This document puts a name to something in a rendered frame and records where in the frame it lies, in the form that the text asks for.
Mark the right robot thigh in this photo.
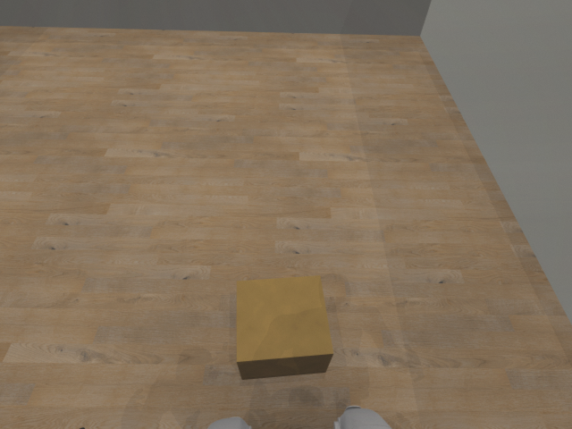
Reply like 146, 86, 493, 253
333, 408, 391, 429

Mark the carton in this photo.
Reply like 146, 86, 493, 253
237, 275, 333, 380

